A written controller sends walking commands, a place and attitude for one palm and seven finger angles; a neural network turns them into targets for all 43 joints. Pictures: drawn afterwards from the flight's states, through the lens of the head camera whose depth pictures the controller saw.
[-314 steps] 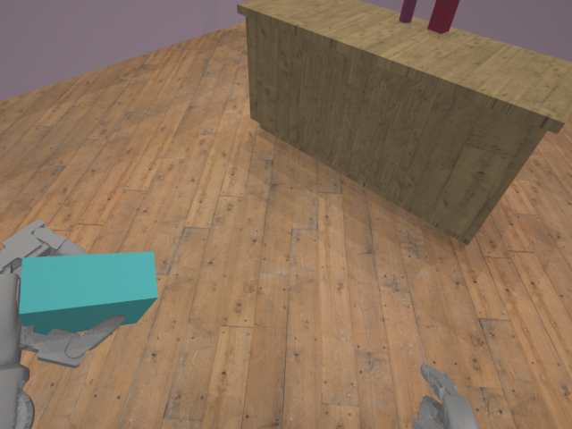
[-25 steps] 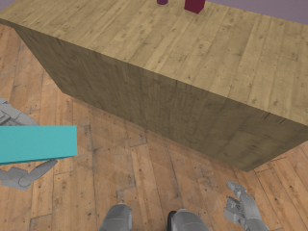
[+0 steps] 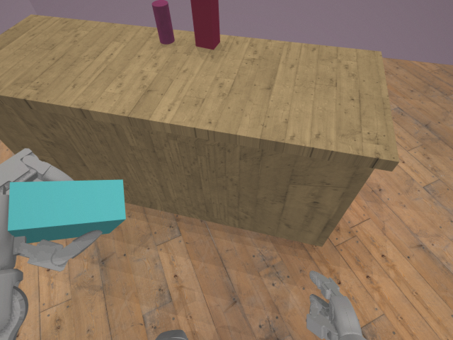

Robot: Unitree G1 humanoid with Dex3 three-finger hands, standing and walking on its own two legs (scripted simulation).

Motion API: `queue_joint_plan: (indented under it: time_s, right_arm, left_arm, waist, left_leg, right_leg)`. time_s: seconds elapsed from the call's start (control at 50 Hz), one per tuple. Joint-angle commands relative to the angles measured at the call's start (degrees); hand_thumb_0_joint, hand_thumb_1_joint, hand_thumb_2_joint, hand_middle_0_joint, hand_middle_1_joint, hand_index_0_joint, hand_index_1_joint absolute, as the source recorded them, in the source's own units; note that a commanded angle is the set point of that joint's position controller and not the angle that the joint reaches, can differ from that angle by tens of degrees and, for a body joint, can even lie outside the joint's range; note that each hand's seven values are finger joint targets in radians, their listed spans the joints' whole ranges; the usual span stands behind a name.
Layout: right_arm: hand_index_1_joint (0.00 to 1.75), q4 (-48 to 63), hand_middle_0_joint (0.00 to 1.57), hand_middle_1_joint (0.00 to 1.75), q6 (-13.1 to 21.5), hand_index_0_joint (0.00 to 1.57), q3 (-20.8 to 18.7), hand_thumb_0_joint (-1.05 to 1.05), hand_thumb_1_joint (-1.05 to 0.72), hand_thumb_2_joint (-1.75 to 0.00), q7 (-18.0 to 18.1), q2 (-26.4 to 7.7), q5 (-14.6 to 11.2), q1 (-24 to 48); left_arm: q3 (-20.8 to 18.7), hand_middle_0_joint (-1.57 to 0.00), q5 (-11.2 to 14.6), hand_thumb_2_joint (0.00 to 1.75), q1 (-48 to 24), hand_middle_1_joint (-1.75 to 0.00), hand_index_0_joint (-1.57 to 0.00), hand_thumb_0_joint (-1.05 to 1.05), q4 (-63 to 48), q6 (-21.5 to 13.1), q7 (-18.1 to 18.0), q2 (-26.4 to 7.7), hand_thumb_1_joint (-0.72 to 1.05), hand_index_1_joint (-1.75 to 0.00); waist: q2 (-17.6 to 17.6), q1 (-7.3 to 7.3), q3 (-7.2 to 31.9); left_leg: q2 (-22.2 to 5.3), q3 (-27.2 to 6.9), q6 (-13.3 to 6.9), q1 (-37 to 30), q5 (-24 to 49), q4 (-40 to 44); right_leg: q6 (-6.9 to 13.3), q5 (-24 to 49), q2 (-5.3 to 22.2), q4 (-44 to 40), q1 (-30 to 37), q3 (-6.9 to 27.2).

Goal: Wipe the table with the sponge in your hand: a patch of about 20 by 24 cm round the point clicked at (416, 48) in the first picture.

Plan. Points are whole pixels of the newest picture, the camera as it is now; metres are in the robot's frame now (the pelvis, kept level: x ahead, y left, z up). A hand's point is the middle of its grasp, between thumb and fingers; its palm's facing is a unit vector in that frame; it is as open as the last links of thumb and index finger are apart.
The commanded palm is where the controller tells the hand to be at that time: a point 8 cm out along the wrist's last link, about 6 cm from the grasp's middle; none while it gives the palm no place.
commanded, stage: turn to face it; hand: left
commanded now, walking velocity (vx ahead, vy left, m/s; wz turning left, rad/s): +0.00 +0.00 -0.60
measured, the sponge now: (84, 211) +0.23 +0.22 +0.16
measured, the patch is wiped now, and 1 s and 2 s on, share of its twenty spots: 0.00 0.00 0.00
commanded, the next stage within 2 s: take the last steps up to it in 0.82 s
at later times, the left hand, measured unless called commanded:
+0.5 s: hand (136, 224) +0.21 +0.14 +0.19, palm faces +0.12 -0.88 -0.45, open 9.5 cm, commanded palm +0.17 +0.20 +0.20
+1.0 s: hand (235, 273) +0.17 +0.02 +0.19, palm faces -0.16 -0.81 -0.57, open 9.5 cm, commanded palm +0.14 +0.10 +0.20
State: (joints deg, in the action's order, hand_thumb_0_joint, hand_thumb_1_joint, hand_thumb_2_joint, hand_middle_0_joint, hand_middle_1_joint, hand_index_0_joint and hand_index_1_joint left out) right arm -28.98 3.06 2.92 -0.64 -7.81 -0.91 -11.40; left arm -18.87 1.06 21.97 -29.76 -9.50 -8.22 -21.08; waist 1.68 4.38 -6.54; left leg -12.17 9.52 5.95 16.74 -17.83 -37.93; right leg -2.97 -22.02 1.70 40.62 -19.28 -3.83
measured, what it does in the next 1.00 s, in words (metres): walks backwards, turning right: left foot, then right foot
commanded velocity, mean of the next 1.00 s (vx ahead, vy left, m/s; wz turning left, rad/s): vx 0.03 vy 0.02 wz -0.39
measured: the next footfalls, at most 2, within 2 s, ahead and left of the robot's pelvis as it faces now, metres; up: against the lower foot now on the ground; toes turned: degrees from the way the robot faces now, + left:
left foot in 0.50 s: -0.01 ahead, +0.12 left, +0.00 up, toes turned -14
right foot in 0.74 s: -0.13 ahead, -0.19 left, +0.00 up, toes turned -35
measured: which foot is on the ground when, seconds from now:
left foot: down 0.00-0.02, up 0.04-0.48, down 0.50-0.74, up 0.76-1.00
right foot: down 0.00-0.50, up 0.52-0.72, down 0.74-1.00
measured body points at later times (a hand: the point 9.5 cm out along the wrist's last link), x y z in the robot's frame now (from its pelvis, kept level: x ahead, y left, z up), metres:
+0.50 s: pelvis -0.06 -0.03 +0.01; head -0.02 -0.04 +0.46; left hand +0.20 +0.18 +0.21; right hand +0.05 -0.33 -0.07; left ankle -0.05 +0.12 -0.72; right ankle +0.02 -0.11 -0.72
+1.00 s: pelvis -0.13 -0.07 +0.02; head -0.08 -0.10 +0.46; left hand +0.17 +0.06 +0.22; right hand -0.12 -0.36 -0.09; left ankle -0.09 +0.07 -0.68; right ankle -0.10 -0.16 -0.72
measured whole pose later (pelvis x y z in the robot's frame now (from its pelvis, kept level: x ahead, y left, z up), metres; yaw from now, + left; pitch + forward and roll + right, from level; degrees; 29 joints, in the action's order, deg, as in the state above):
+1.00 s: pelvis -0.13 -0.07 +0.02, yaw -29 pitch +2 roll +2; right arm -33.0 0.5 -1.2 1.2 -13.6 -0.3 -9.5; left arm -23.7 1.8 33.3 -35.6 -13.0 -7.8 -26.3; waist -1.4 -3.0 -6.7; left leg -1.7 2.4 2.5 21.2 -27.2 -47.3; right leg 4.7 -7.6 -3.0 28.5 -22.7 0.3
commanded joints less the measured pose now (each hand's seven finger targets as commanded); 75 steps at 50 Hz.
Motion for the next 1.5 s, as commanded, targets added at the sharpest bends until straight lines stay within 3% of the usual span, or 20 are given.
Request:
queue_joint_plan:
  time_s: [0.0, 0.06, 0.12, 0.42, 0.5, 0.58, 0.68, 0.7, 0.74, 0.76, 0.82, 1.02, 1.08, 1.12, 1.2, 1.26, 1.28, 1.32, 1.4, 1.48]
  right_arm:
    - [0.3, 7.38, 0.2, 0.3, 3.15, 0.2, -5.44, 0.0, -0.9, -0.9, 0.79, -8.78, -0.13, 2.47]
    - [0.3, 7.45, 0.2, 0.3, 0.94, 0.2, -4.79, 0.0, -0.9, -0.9, 0.77, -7.99, 0.22, 6.03]
    - [0.3, 6.4, 0.2, 0.3, -2.41, 0.2, -4.1, 0.0, -0.9, -0.9, 0.43, -7.26, 0.36, 7.01]
    - [0.3, 6.71, 0.2, 0.3, -4.55, 0.2, -5.71, 0.0, -0.9, -0.9, 1.27, -11.27, 0.03, 5.03]
    - [0.3, 8.22, 0.2, 0.3, -2.0, 0.2, -6.15, 0.0, -0.9, -0.9, 2.43, -11.16, 0.11, 5.13]
    - [0.3, 6.67, 0.2, 0.3, 0.12, 0.2, -6.1, 0.0, -0.9, -0.9, 1.52, -10.98, -0.26, 4.64]
    - [0.3, 4.95, 0.2, 0.3, 3.3, 0.2, -6.0, 0.0, -0.9, -0.9, 1.35, -12.01, -0.3, 2.2]
    - [0.3, 4.5, 0.2, 0.3, 3.33, 0.2, -5.98, 0.0, -0.9, -0.9, 1.39, -11.63, -0.37, 1.74]
    - [0.3, 5.79, 0.2, 0.3, 3.51, 0.2, -4.97, 0.0, -0.9, -0.9, 1.93, -9.1, 0.01, 5.68]
    - [0.3, 5.28, 0.2, 0.3, 3.05, 0.2, -5.95, 0.0, -0.9, -0.9, 2.18, -9.86, -0.37, 5.98]
    - [0.3, 4.85, 0.2, 0.3, 0.48, 0.2, -4.03, 0.0, -0.9, -0.9, 1.54, -7.23, 0.4, 7.0]
    - [0.3, 3.04, 0.2, 0.3, 1.15, 0.2, -5.55, 0.0, -0.9, -0.9, 2.95, -10.3, 0.31, 3.07]
    - [0.3, 3.62, 0.2, 0.3, 1.6, 0.2, -6.59, 0.0, -0.9, -0.9, 3.92, -13.03, 0.82, 3.82]
    - [0.3, 2.2, 0.2, 0.3, 2.82, 0.2, -6.08, 0.0, -0.9, -0.9, 4.45, -10.91, 0.99, 4.8]
    - [0.3, 0.47, 0.2, 0.3, 4.19, 0.2, -6.34, 0.0, -0.9, -0.9, 3.87, -11.68, 0.06, 3.42]
    - [0.3, -0.01, 0.2, 0.3, 5.13, 0.2, -5.88, 0.0, -0.9, -0.9, 4.54, -11.91, 0.74, 3.63]
    - [0.3, -0.3, 0.2, 0.3, 5.3, 0.2, -5.91, 0.0, -0.9, -0.9, 4.53, -11.45, 0.73, 3.73]
    - [0.3, 0.82, 0.2, 0.3, 5.22, 0.2, -6.37, 0.0, -0.9, -0.9, 4.3, -10.71, 0.56, 6.57]
    - [0.3, -0.39, 0.2, 0.3, 2.71, 0.2, -6.55, 0.0, -0.9, -0.9, 3.21, -10.57, 0.95, 5.69]
    - [0.3, 1.2, 0.2, 0.3, 1.59, 0.2, -5.42, 0.0, -0.9, -0.9, 2.73, -8.1, 1.06, 5.25]
  left_arm:
    - [-12.13, -1.2, 0.51, 1.3, -2.04, -1.6, -1.2, 0.0, -11.18, -4.86, -1.74, -15.43, 0.1, -1.6]
    - [-15.12, -1.2, 3.0, 1.3, 5.23, -1.6, -1.2, 0.0, -12.64, -4.87, -1.51, -15.17, 0.1, -1.6]
    - [-16.03, -1.2, 3.43, 1.3, 11.87, -1.6, -1.2, 0.0, -13.51, -6.22, -1.53, -13.18, 0.1, -1.6]
    - [-10.56, -1.2, 2.33, 1.3, 4.94, -1.6, -1.2, 0.0, -16.02, -4.88, -1.31, -12.35, 0.1, -1.6]
    - [-11.06, -1.2, 0.95, 1.3, 0.25, -1.6, -1.2, 0.0, -18.83, -6.18, -0.63, -14.04, 0.1, -1.6]
    - [-7.52, -1.2, 1.7, 1.3, 1.88, -1.6, -1.2, 0.0, -13.96, -5.23, 0.23, -9.05, 0.1, -1.6]
    - [-5.32, -1.2, 0.27, 1.3, -6.48, -1.6, -1.2, 0.0, -11.3, -4.51, -0.65, -8.56, 0.1, -1.6]
    - [-5.22, -1.2, -0.35, 1.3, -7.47, -1.6, -1.2, 0.0, -9.78, -4.09, -0.76, -9.07, 0.1, -1.6]
    - [-10.98, -1.2, 0.15, 1.3, -6.02, -1.6, -1.2, 0.0, -8.63, -4.55, -1.6, -14.73, 0.1, -1.6]
    - [-10.5, -1.2, 0.85, 1.3, -4.87, -1.6, -1.2, 0.0, -9.62, -4.17, -1.4, -13.76, 0.1, -1.6]
    - [-13.99, -1.2, 2.01, 1.3, 8.19, -1.6, -1.2, 0.0, -13.41, -5.82, -1.25, -13.87, 0.1, -1.6]
    - [-13.71, -1.2, 1.32, 1.3, 14.35, -1.6, -1.2, 0.0, -12.83, -6.24, -2.74, -11.9, 0.1, -1.6]
    - [-11.51, -1.2, 0.92, 1.3, 11.07, -1.6, -1.2, 0.0, -11.75, -7.45, -1.98, -10.01, 0.1, -1.6]
    - [-12.09, -1.2, -0.4, 1.3, 6.46, -1.6, -1.2, 0.0, -9.7, -7.76, -1.9, -12.02, 0.1, -1.6]
    - [-4.65, -1.2, -0.99, 1.3, -1.41, -1.6, -1.2, 0.0, -8.3, -6.83, -0.55, -7.5, 0.1, -1.6]
    - [-2.32, -1.2, -1.68, 1.3, -7.21, -1.6, -1.2, 0.0, -7.69, -6.68, -1.05, -6.84, 0.1, -1.6]
    - [-2.81, -1.2, -2.02, 1.3, -9.04, -1.6, -1.2, 0.0, -7.82, -6.89, -1.22, -7.91, 0.1, -1.6]
    - [-5.77, -1.2, -1.36, 1.3, -11.02, -1.6, -1.2, 0.0, -7.91, -6.9, -1.52, -12.49, 0.1, -1.6]
    - [-11.45, -1.2, -0.33, 1.3, -2.61, -1.6, -1.2, 0.0, -8.61, -8.33, -0.42, -15.26, 0.1, -1.6]
    - [-13.18, -1.2, 0.59, 1.3, 7.79, -1.6, -1.2, 0.0, -7.86, -9.58, -0.74, -12.41, 0.1, -1.6]
  waist:
    - [-12.93, -2.56, 11.97]
    - [-11.11, -2.65, 14.1]
    - [-5.51, -3.2, 19.85]
    - [-4.98, -3.41, 16.74]
    - [13.53, -3.16, 11.62]
    - [15.26, -2.52, 5.45]
    - [8.59, -3.78, 8.18]
    - [3.04, -4.31, 8.7]
    - [-19.56, -3.17, 11.31]
    - [-19.54, -3.1, 13.68]
    - [-4.16, -3.15, 16.05]
    - [-6.48, -4.96, 19.21]
    - [12.17, -4.93, 11.25]
    - [13.91, -5.8, 6.29]
    - [12.27, -4.69, 3.49]
    - [9.88, -4.53, 3.84]
    - [4.73, -4.39, 5.66]
    - [-17.13, -3.66, 5.55]
    - [-3.72, -4.32, 4.72]
    - [-8.07, -4.27, 11.44]
  left_leg:
    - [5.97, -0.26, -1.61, 10.7, -14.66, -17.18]
    - [6.09, -12.44, -1.0, 17.32, -10.5, -33.84]
    - [7.01, -10.5, -0.05, 18.07, -7.68, -27.78]
    - [10.34, -8.41, -4.65, -7.97, -5.49, 10.44]
    - [-13.73, -25.85, -16.1, -10.04, 7.38, 22.57]
    - [-8.18, -6.82, -12.49, -0.49, 13.95, 17.52]
    - [-4.76, -3.75, -6.93, -2.29, 17.0, 4.01]
    - [-2.11, -2.87, -5.48, 0.1, 11.34, -2.17]
    - [8.9, -4.41, -2.37, 13.26, -18.36, -23.87]
    - [8.33, -10.67, -2.85, 10.13, -15.88, -29.99]
    - [7.33, -11.43, -2.7, 11.08, -8.81, -27.65]
    - [11.73, -4.91, -6.4, -4.64, -6.13, 12.33]
    - [-3.04, -25.16, -14.63, -10.8, -14.62, 25.56]
    - [-8.42, -30.15, -19.59, -1.09, -15.27, 28.13]
    - [0.06, -12.33, -14.96, 1.56, -8.79, 22.13]
    - [1.52, -12.76, -12.75, 4.73, -4.8, 14.08]
    - [3.37, -10.72, -11.49, 7.54, -3.92, 6.62]
    - [11.99, -6.5, -6.84, 22.84, -13.2, -22.45]
    - [6.76, -12.5, -5.1, 18.3, -0.48, -30.7]
    - [6.79, -7.24, -4.72, 16.29, 1.35, -13.96]
  right_leg:
    - [9.04, 28.9, 12.3, -18.47, 13.1, 23.66]
    - [13.07, 31.8, 15.31, -19.23, 14.16, 30.86]
    - [12.6, 42.9, 11.45, -14.83, 22.34, 21.63]
    - [8.36, 6.89, 5.95, -22.6, 1.38, 28.91]
    - [1.01, -4.51, -5.84, 16.52, -15.01, 9.08]
    - [0.45, -3.78, -0.68, 15.17, -10.2, 4.75]
    - [0.17, 8.08, -3.52, -10.44, 6.92, -2.96]
    - [1.89, 14.22, -0.51, -14.87, 9.69, 0.89]
    - [11.57, 41.03, 17.13, -20.34, 13.21, 27.52]
    - [10.85, 33.43, 17.37, -22.44, 10.0, 28.91]
    - [13.28, 21.88, 13.92, -19.95, 10.87, 23.22]
    - [9.78, -1.53, 9.73, -22.9, 10.33, 18.89]
    - [3.98, -6.18, -2.93, -4.29, -6.64, 5.96]
    - [2.7, -5.56, -2.06, 16.38, -10.7, 2.36]
    - [1.55, -3.13, -1.2, 4.33, -3.35, -3.9]
    - [1.92, -0.19, -0.69, -12.6, 8.55, -4.74]
    - [3.52, 2.07, 2.63, -17.08, 14.32, -0.17]
    - [13.77, 0.5, 24.68, -28.64, 17.73, 35.74]
    - [13.56, -2.91, 21.34, -29.77, 5.87, 22.11]
    - [11.74, 22.42, 16.47, -23.89, 16.6, 8.44]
